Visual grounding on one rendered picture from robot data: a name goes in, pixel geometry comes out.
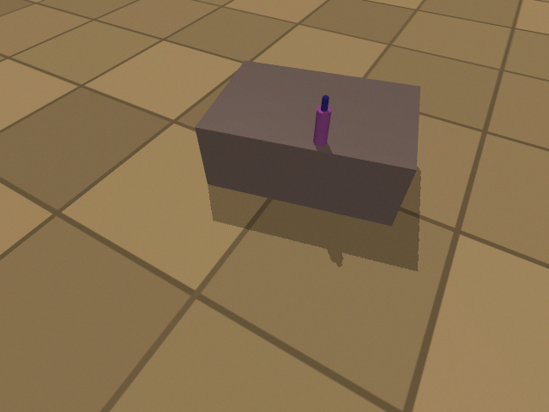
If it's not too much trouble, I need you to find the bottle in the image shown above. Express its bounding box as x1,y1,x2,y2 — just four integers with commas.
313,95,332,146

